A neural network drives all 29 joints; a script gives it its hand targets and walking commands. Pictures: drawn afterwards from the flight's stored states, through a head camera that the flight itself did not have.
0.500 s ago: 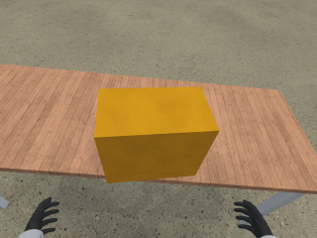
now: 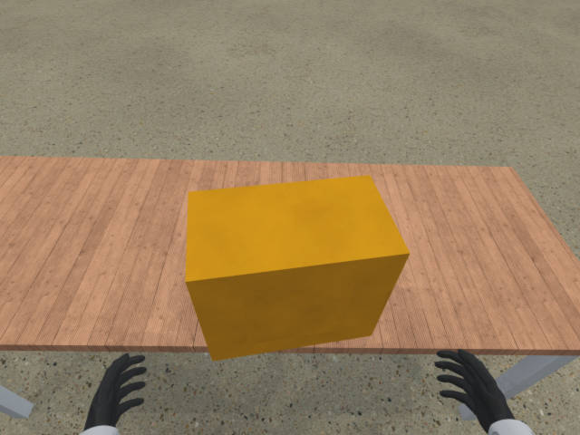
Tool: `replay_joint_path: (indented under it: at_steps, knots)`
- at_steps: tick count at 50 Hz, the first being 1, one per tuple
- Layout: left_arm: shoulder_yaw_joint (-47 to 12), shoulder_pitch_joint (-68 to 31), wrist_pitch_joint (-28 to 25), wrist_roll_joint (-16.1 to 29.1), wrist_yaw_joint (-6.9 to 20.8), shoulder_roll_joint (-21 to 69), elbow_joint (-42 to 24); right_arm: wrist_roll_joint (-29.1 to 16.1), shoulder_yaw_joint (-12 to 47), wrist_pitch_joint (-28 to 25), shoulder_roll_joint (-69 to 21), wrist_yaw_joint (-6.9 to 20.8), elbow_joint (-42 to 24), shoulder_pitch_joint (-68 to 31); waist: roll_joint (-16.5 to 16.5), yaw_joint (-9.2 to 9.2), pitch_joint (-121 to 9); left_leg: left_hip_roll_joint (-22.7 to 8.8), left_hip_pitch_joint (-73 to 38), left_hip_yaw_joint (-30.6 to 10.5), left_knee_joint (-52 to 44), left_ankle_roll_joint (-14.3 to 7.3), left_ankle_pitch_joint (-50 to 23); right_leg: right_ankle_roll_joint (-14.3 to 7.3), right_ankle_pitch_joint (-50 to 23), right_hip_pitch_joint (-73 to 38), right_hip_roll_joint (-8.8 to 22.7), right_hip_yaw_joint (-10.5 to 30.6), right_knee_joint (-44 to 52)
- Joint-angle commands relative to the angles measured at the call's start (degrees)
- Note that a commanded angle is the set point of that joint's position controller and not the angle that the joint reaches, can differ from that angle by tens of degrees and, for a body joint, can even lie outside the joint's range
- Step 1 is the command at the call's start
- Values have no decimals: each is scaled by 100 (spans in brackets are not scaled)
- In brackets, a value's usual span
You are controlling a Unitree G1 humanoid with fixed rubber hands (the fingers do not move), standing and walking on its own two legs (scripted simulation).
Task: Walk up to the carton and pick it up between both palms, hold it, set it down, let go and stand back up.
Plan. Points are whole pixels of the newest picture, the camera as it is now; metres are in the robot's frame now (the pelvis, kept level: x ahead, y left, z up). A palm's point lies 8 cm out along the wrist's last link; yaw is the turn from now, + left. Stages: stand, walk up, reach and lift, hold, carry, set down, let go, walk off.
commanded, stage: reach and lift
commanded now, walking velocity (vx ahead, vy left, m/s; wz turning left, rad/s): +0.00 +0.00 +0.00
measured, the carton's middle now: (288, 270) +0.38 +0.00 -0.02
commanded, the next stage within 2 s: none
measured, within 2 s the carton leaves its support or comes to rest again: neither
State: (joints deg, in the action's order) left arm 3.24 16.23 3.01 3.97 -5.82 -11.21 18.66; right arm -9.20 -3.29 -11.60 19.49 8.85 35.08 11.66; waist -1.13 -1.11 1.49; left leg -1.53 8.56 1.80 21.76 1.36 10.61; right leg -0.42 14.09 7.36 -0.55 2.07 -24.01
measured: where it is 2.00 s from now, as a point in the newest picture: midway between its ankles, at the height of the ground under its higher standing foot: outside the picture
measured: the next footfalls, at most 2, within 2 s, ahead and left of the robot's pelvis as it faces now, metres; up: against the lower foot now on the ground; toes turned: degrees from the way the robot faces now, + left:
none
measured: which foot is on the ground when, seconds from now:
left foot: down 0.00-1.00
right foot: down 0.00-1.00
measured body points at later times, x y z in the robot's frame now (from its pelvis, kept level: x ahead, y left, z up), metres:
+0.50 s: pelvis +0.03 -0.01 +0.00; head +0.01 +0.00 +0.45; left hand +0.18 +0.23 -0.02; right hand +0.21 -0.26 -0.02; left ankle +0.01 +0.13 -0.74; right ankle -0.01 -0.11 -0.74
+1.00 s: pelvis +0.01 -0.01 +0.00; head -0.01 +0.00 +0.45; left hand +0.25 +0.23 +0.03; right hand +0.27 -0.27 +0.04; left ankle +0.01 +0.13 -0.74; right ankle -0.01 -0.11 -0.74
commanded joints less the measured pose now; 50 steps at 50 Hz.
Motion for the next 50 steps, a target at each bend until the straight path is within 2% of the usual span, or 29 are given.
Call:
replay_joint_path:
  at_steps: [1,11,16,26,30,35,50]
  knots:
    - [261,-155,-556,-10,-89,-586,-1010,-387,-232,-457,1241,82,-817,-565,-9,-103,-515,158,-650,99,-286,76,-898,-106,-833,531,-145,-250,726]
    - [199,456,-1294,-18,-39,-351,-1262,-997,91,-1061,1342,153,-887,147,92,-42,-559,178,-926,29,10,143,-1831,-181,-1727,336,-178,-121,736]
    - [103,530,-1649,109,-37,-328,-1358,-1178,93,-1316,1318,142,-1055,295,56,-30,-412,203,-838,21,93,136,-1795,-182,-1778,351,-178,-43,706]
    - [-20,149,-2000,357,-76,-377,-1238,-1358,275,-1471,1165,43,-1537,120,-314,-106,-346,281,-434,124,87,2,-1299,-101,-1661,363,-123,141,569]
    - [35,-264,-1862,409,-79,-402,-1010,-1313,244,-1293,1210,-9,-1518,-262,-339,-118,-281,288,-411,157,-23,-35,-1021,-97,-1400,453,-70,203,640]
    - [135,-777,-1554,447,-128,-496,-1159,-1353,172,-964,1327,-29,-1599,-740,-256,-161,-452,263,-461,171,-112,-51,-891,-99,-1186,480,-88,209,697]
    - [365,-1923,35,428,-129,-573,-2147,-1676,-101,304,1909,110,-1876,-2174,-8,-142,-814,140,-690,3,-394,-4,-595,-159,-1065,505,-157,181,932]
